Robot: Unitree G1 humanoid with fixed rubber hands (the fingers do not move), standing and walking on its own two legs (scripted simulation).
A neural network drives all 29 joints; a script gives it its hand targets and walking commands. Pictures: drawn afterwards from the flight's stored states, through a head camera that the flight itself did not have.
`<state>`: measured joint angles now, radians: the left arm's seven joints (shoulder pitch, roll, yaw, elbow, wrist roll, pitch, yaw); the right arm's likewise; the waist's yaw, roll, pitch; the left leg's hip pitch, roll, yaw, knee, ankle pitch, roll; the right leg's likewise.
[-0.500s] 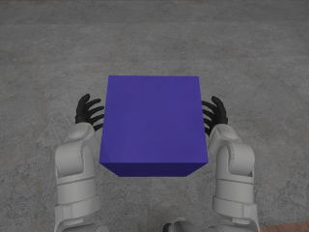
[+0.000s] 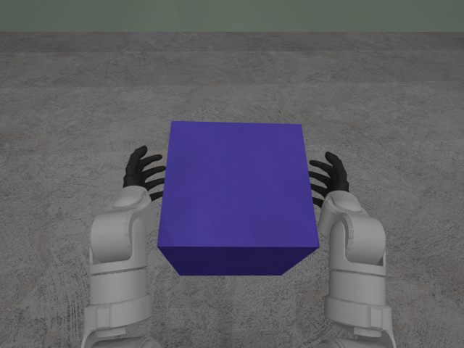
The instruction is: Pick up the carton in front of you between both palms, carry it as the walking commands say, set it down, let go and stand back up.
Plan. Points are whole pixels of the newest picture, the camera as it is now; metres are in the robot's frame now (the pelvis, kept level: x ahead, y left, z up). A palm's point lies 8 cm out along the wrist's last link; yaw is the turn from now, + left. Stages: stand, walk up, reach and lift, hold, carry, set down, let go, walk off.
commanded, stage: carry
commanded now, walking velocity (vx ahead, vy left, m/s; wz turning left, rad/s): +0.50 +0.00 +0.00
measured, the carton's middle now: (233, 208) +0.36 +0.01 +0.05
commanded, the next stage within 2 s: none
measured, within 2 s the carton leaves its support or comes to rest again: neither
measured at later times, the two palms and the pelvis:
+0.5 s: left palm (174, 117) +0.63 +0.15 +0.06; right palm (295, 114) +0.66 -0.15 +0.06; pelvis +0.33 -0.03 +0.02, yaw +4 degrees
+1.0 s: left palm (175, 56) +0.88 +0.18 +0.10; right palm (276, 61) +0.87 -0.12 +0.10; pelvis +0.65 +0.03 +0.02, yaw +0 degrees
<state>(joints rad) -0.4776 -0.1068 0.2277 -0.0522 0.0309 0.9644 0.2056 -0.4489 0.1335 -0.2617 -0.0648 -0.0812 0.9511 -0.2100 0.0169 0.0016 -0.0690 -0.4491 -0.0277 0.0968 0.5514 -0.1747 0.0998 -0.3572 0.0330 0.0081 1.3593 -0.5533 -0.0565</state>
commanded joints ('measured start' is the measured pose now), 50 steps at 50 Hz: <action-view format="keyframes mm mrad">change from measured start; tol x32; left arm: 1 -417 -678 -505 -2 -123 24 21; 50 255 -735 -718 -538 -155 126 -91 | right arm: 1 -439 612 536 -15 189 18 -11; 50 157 700 815 -562 291 143 116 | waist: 1 -72 66 -399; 18 -6 -244 -661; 50 -32 108 -143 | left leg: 1 642 344 -594 -104 176 177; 15 480 156 -72 93 865 3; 17 216 127 -32 370 441 -72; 18 -109 -6 -42 673 -262 -124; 20 -330 5 -110 792 -321 -105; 37 251 -9 167 -169 139 -85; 40 745 451 -580 -270 -34 130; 50 369 305 -104 -441 6 41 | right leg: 1 -520 -53 34 104 85 -5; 11 -323 -46 -89 -543 387 4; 16 268 14 -188 -942 649 -35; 19 871 -464 554 -914 942 -288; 37 378 -212 -150 -869 1033 6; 42 -373 -98 -14 -87 67 30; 50 -212 -138 -114 -650 357 69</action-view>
